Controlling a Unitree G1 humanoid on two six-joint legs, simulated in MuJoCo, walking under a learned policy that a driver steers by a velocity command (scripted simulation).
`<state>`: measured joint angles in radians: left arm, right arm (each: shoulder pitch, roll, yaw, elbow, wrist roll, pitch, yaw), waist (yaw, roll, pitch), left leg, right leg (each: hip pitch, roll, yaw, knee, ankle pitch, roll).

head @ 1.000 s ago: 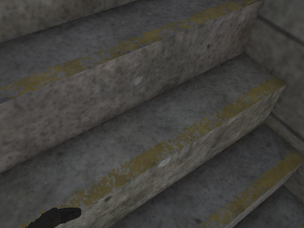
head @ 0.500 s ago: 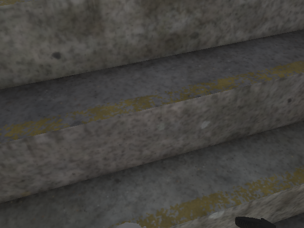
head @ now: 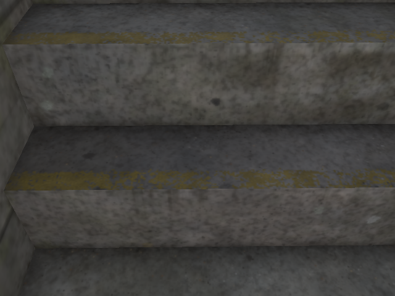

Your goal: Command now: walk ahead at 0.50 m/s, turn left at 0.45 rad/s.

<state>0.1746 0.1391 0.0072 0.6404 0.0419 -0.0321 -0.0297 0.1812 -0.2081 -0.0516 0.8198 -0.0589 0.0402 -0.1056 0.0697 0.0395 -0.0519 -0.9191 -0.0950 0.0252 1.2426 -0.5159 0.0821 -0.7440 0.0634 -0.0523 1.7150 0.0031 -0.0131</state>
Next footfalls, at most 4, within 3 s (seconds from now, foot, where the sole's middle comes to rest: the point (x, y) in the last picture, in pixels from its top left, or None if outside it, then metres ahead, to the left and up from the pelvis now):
0.14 right None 0.02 -0.06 -0.89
0.38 left None -0.07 0.20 -0.89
0.96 right None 0.02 -0.12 -0.89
1.60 left None -0.02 0.13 -0.89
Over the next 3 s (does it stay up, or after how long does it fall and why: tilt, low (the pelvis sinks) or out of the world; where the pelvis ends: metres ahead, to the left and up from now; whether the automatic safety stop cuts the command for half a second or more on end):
stays up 0.24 -0.29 0.10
